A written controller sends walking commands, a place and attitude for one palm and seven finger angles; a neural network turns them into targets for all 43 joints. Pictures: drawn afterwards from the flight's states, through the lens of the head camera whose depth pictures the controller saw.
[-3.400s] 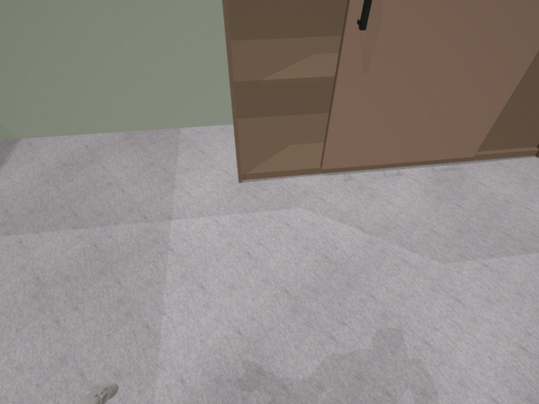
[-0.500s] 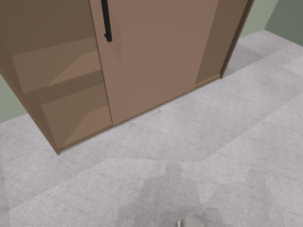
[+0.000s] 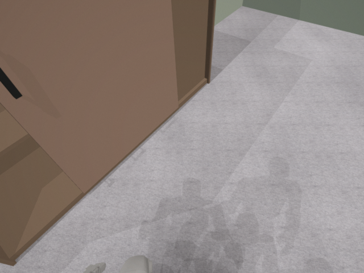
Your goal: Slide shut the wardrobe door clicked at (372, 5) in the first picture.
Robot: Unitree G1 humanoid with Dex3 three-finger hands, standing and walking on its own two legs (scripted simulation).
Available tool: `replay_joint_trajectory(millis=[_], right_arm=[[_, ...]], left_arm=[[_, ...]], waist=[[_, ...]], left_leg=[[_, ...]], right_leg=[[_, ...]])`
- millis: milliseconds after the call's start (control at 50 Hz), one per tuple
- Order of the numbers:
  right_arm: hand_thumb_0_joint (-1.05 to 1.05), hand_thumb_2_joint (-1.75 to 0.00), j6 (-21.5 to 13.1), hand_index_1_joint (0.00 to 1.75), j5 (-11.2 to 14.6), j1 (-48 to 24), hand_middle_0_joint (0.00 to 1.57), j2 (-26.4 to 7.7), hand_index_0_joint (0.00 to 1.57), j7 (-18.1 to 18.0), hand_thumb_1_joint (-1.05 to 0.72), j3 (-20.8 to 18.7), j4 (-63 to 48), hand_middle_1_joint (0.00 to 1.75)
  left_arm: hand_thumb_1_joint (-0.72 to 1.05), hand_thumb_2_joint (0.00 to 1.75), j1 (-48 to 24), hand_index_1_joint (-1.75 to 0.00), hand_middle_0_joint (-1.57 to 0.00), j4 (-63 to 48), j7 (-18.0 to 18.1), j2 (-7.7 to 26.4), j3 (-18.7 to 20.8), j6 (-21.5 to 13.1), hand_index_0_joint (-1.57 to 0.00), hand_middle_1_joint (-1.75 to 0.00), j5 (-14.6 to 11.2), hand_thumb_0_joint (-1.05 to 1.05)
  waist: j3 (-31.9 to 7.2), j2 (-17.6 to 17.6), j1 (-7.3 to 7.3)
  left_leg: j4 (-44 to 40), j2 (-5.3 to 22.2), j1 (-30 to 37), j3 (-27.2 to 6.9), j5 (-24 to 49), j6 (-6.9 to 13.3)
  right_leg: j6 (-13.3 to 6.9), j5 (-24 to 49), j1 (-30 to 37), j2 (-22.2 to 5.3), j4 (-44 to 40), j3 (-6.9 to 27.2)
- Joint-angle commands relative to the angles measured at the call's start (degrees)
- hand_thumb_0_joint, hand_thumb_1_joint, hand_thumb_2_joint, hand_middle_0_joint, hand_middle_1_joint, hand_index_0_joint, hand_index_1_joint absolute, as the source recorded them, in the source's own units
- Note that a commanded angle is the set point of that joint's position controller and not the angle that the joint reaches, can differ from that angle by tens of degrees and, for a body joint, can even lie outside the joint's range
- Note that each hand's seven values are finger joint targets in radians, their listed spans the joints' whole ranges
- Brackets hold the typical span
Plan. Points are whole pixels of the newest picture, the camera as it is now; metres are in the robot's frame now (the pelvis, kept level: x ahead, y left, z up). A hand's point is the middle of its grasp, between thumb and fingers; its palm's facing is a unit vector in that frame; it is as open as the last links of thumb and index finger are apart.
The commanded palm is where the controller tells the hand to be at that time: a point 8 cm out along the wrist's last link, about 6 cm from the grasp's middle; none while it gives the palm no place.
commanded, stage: turn to face it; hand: right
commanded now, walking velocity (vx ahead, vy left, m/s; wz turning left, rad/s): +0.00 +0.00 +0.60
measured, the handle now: out of the picture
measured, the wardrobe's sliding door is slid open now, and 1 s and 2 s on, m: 0.43 0.43 0.43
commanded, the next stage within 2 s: take the last steps up to it in 1.40 s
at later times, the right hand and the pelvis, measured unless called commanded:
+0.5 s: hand (234, 249) +0.21 -0.12 -0.18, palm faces -0.19 +0.96 -0.22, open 7.4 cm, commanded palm none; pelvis +0.11 +0.05 -0.01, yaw +14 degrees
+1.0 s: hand (242, 206) +0.32 -0.16 -0.17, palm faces -0.44 +0.87 -0.21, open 7.4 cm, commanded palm none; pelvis +0.15 -0.01 +0.00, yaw +33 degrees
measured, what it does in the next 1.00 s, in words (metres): walks ahead, turning left: left foot, then right foot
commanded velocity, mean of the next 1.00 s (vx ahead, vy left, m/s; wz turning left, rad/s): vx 0.00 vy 0.00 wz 0.60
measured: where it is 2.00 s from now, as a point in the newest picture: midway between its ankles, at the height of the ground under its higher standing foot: outside the picture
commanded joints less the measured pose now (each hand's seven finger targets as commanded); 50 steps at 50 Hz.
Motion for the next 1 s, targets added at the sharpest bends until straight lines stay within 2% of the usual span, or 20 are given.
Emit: replay_joint_trajectory(millis=[0,80,280,340,380,400,420,440,460,520,560,620,740,820,840,860,880,900,940,980], right_arm=[[0.00,-0.90,1.36,0.30,-0.03,10.55,0.20,-1.22,0.20,-0.53,-0.90,0.03,1.53,0.30],[0.00,-0.90,2.42,0.30,0.38,5.83,0.20,-2.12,0.20,-0.76,-0.90,-0.34,0.32,0.30],[0.00,-0.90,3.44,0.30,0.28,-7.20,0.20,-3.00,0.20,0.71,-0.90,-0.92,-5.46,0.30],[0.00,-0.90,3.03,0.30,0.05,-5.16,0.20,-2.58,0.20,0.96,-0.90,-0.91,-5.87,0.30],[0.00,-0.90,2.24,0.30,-0.06,-0.25,0.20,-4.12,0.20,0.90,-0.90,-1.30,-5.19,0.30],[0.00,-0.90,1.43,0.30,-0.22,4.40,0.20,-5.67,0.20,0.88,-0.90,-1.76,-4.08,0.30],[0.00,-0.90,0.54,0.30,-0.61,9.70,0.20,-10.69,0.20,0.31,-0.90,-2.79,-2.79,0.30],[0.00,-0.90,0.68,0.30,0.65,11.73,0.20,-14.12,0.20,-0.22,-0.90,-3.43,-2.11,0.30],[0.00,-0.90,1.01,0.30,1.11,9.90,0.20,-12.92,0.20,-0.89,-0.90,-3.28,-2.88,0.30],[0.00,-0.90,1.37,0.30,0.78,-0.27,0.20,-9.32,0.20,-0.93,-0.90,-2.37,-6.02,0.30],[0.00,-0.90,1.12,0.30,0.51,-2.67,0.20,-9.58,0.20,-0.67,-0.90,-2.35,-6.71,0.30],[0.00,-0.90,1.20,0.30,0.18,-2.90,0.20,-10.57,0.20,-0.27,-0.90,-2.79,-7.04,0.30],[0.00,-0.90,1.97,0.30,-0.19,-2.10,0.20,-12.48,0.20,0.36,-0.90,-3.70,-7.69,0.30],[0.00,-0.90,2.75,0.30,0.17,-5.62,0.20,-13.07,0.20,0.17,-0.90,-4.05,-9.29,0.30],[0.00,-0.90,3.06,0.30,0.67,-6.49,0.20,-11.79,0.20,0.31,-0.90,-3.69,-9.86,0.30],[0.00,-0.90,3.41,0.30,1.27,-5.20,0.20,-8.10,0.20,0.53,-0.90,-3.03,-11.10,0.30],[0.00,-0.90,3.32,0.30,0.93,-4.86,0.20,-6.77,0.20,0.93,-0.90,-2.70,-12.02,0.30],[0.00,-0.90,3.60,0.30,0.19,-4.76,0.20,-8.78,0.20,0.85,-0.90,-3.23,-11.43,0.30],[0.00,-0.90,4.45,0.30,-0.38,-4.26,0.20,-10.04,0.20,1.62,-0.90,-4.23,-9.44,0.30],[0.00,-0.90,4.64,0.30,-0.33,-3.22,0.20,-8.71,0.20,2.41,-0.90,-3.77,-9.01,0.30]], left_arm=[[0.90,0.90,5.58,-0.30,-0.20,-0.35,0.94,5.54,0.82,-1.20,-0.20,-0.30,-0.09,0.00],[0.90,0.90,7.63,-0.30,-0.20,0.74,1.43,5.50,0.85,-0.71,-0.20,-0.30,0.10,0.00],[0.90,0.90,12.14,-0.30,-0.20,2.16,2.86,7.21,1.76,0.93,-0.20,-0.30,1.28,0.00],[0.90,0.90,12.00,-0.30,-0.20,2.43,2.69,8.53,2.36,1.58,-0.20,-0.30,1.01,0.00],[0.90,0.90,11.73,-0.30,-0.20,2.06,2.30,9.25,2.81,1.91,-0.20,-0.30,0.37,0.00],[0.90,0.90,11.18,-0.30,-0.20,1.45,2.01,9.34,2.86,2.01,-0.20,-0.30,-0.03,0.00],[0.90,0.90,10.53,-0.30,-0.20,-0.27,1.60,7.14,2.60,2.05,-0.20,-0.30,-0.63,0.00],[0.90,0.90,7.16,-0.30,-0.20,-2.81,1.55,5.41,2.08,2.09,-0.20,-0.30,-0.47,0.00],[0.90,0.90,4.25,-0.30,-0.20,-3.35,2.29,5.85,2.20,2.57,-0.20,-0.30,-0.45,0.00],[0.90,0.90,2.06,-0.30,-0.20,-3.01,1.27,4.60,2.37,4.12,-0.20,-0.30,0.20,0.00],[0.90,0.90,4.61,-0.30,-0.20,-2.13,1.06,4.22,2.61,4.98,-0.20,-0.30,0.48,0.00],[0.90,0.90,4.74,-0.30,-0.20,-2.59,0.91,4.53,2.79,5.18,-0.20,-0.30,0.45,0.00],[0.90,0.90,-1.22,-0.30,-0.20,-6.15,1.15,5.52,2.65,4.26,-0.20,-0.30,0.05,0.00],[0.90,0.90,3.71,-0.30,-0.20,-5.85,1.79,6.55,2.75,3.26,-0.20,-0.30,-0.52,0.00],[0.90,0.90,6.01,-0.30,-0.20,-5.21,2.04,7.88,3.02,2.87,-0.20,-0.30,-0.46,0.00],[0.90,0.90,6.92,-0.30,-0.20,-5.43,2.15,12.80,3.69,2.33,-0.20,-0.30,0.14,0.00],[0.90,0.90,6.63,-0.30,-0.20,-6.60,1.83,16.65,4.39,2.83,-0.20,-0.30,0.37,0.00],[0.90,0.90,4.81,-0.30,-0.20,-7.78,1.52,15.16,3.86,3.21,-0.20,-0.30,0.98,0.00],[0.90,0.90,-1.62,-0.30,-0.20,-9.05,2.05,10.34,2.22,2.84,-0.20,-0.30,0.95,0.00],[0.90,0.90,-1.72,-0.30,-0.20,-9.16,2.17,9.20,1.72,2.46,-0.20,-0.30,0.76,0.00]], waist=[[-5.18,-6.61,-0.17],[-2.41,-7.11,0.42],[-0.16,-5.79,4.44],[-3.86,-7.87,3.88],[-6.22,-6.55,1.66],[-8.56,-4.65,-0.55],[-12.75,7.67,-2.25],[-12.96,12.48,-2.18],[-11.15,5.95,-2.24],[-4.30,1.01,1.58],[-4.59,2.35,3.45],[-5.78,4.61,3.44],[-6.59,7.61,1.32],[-9.56,8.69,3.71],[-10.06,5.49,4.94],[-11.20,-8.57,5.00],[-9.25,-19.63,4.35],[-7.49,-14.56,4.48],[-1.67,-11.68,1.60],[-1.83,-10.05,1.12]], left_leg=[[-4.61,-1.35,3.06,-0.74,6.00,0.16],[-8.01,-3.42,-0.03,-2.84,8.95,0.81],[-24.99,-3.76,-2.96,0.11,-0.68,2.18],[-31.81,-6.53,3.16,3.43,-2.27,3.53],[-39.04,-7.96,11.25,4.37,3.51,4.27],[-46.77,-6.76,20.02,2.66,11.90,5.22],[-49.18,5.12,33.42,-14.25,38.59,10.99],[-49.21,16.04,37.13,-27.21,65.69,19.78],[-49.40,15.70,33.82,-23.30,58.46,22.07],[-54.72,7.70,18.83,-17.86,33.85,16.23],[-55.33,5.01,15.75,-15.38,30.42,14.26],[-55.24,2.73,15.61,-15.26,25.41,13.61],[-52.05,1.74,17.96,-20.76,27.57,14.12],[-45.78,0.09,16.14,-22.70,30.81,11.01],[-42.69,-2.94,10.91,-20.46,25.31,8.36],[-33.96,-10.04,1.13,-14.87,7.57,4.85],[-20.10,-12.33,-4.63,-6.22,-15.52,1.66],[-10.47,-9.24,-2.64,-7.08,-15.58,1.30],[-3.89,-7.94,-1.98,-6.79,-7.42,0.48],[-1.26,-7.18,-2.47,-4.56,-2.92,-0.04]], right_leg=[[5.06,43.79,2.26,-14.58,-13.02,6.14],[6.18,44.11,3.49,-15.62,-13.10,4.06],[-1.51,43.10,16.28,-23.76,-7.49,3.95],[-0.17,50.02,18.47,-23.46,-1.70,0.75],[2.05,50.50,15.97,-22.28,5.93,-1.67],[4.57,43.75,10.83,-20.35,14.65,-3.16],[8.42,19.41,-4.18,-14.18,30.45,-6.28],[11.61,-21.59,-16.00,-5.96,43.40,-3.46],[10.98,-21.19,-17.27,-8.84,43.97,5.40],[11.65,-12.06,-15.84,-11.25,40.44,6.72],[12.54,-9.61,-13.50,-10.36,36.63,6.18],[13.13,-7.72,-12.67,-9.42,31.25,5.39],[13.21,-10.09,-10.32,-6.98,18.15,4.83],[12.32,-3.71,1.10,-5.25,0.50,4.35],[11.71,1.66,8.89,-6.90,-6.35,4.37],[8.24,5.07,16.29,-19.47,-12.98,16.88],[2.74,15.31,14.14,-31.42,-13.25,26.49],[-0.74,11.29,6.69,-32.58,-13.13,25.89],[1.78,9.50,-0.24,-25.02,-14.46,15.71],[3.15,14.40,1.29,-21.30,-12.90,8.67]])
